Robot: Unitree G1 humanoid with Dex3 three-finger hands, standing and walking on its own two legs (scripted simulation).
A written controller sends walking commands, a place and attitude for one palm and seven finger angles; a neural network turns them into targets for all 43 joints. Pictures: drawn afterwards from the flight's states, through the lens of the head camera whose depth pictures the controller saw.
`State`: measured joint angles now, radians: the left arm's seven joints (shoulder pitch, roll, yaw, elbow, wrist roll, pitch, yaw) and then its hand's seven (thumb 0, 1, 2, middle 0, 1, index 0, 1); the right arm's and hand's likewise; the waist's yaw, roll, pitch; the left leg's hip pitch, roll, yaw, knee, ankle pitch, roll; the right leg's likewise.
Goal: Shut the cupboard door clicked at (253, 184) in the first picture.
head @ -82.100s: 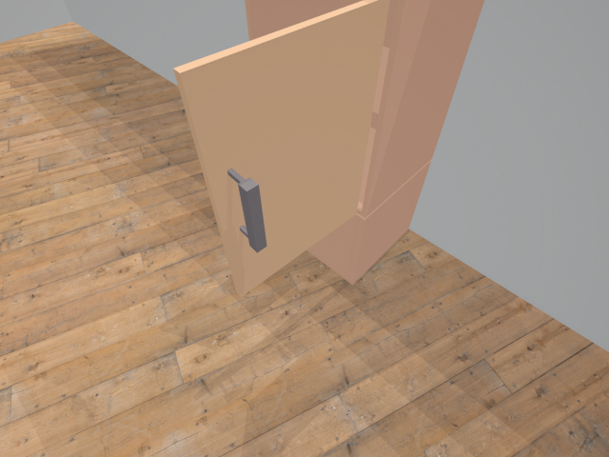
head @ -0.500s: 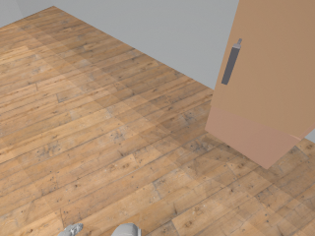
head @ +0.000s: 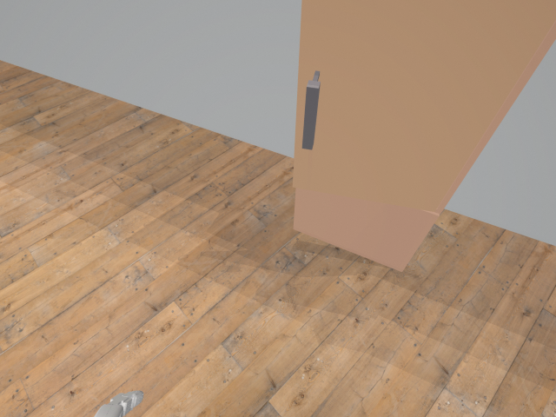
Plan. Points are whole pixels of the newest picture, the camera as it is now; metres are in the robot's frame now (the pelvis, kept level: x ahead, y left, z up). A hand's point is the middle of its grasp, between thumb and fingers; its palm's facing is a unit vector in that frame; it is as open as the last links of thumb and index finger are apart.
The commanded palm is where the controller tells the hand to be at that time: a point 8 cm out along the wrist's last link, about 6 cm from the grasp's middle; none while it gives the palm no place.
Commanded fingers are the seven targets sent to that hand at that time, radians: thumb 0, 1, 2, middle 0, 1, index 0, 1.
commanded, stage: turn to face it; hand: left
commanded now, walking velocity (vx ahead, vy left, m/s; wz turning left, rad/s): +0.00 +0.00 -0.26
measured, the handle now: (312, 111) +0.74 -0.04 -0.02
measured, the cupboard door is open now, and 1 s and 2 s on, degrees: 13 13 13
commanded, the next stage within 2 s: take the last steps up to it in 0.16 s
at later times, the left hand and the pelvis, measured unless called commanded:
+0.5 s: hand out of the picture +0.12 +0.19 -0.16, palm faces -0.11 -0.98 -0.16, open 7.4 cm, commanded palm none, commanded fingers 0.00 0.90 0.90 -0.20 -0.30 -0.20 -0.30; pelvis +0.04 +0.00 +0.01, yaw -8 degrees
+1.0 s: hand (243, 376) +0.21 +0.08 -0.18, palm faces -0.12 -0.98 -0.13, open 7.4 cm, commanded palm none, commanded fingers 0.00 0.90 0.90 -0.20 -0.30 -0.20 -0.30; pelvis +0.18 -0.09 +0.00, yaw -10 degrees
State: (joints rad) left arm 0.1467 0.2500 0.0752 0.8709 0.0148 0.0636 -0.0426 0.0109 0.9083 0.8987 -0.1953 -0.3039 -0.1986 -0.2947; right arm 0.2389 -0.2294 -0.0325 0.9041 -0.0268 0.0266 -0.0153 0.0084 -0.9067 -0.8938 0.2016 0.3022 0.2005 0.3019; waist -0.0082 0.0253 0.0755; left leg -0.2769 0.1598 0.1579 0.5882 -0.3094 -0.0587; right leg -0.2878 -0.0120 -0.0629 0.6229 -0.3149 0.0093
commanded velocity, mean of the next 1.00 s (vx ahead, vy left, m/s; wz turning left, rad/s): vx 0.20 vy -0.05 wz -0.13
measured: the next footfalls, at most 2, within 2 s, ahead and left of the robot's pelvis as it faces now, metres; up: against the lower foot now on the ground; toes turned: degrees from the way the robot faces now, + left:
left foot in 0.34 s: +0.09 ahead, +0.12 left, +0.00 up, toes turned -2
right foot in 0.70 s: +0.13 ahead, -0.19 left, +0.00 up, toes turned -16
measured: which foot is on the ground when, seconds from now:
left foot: down 0.00-0.00, up 0.02-0.32, down 0.34-0.70, up 0.72-1.00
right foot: down 0.00-0.34, up 0.36-0.68, down 0.70-1.00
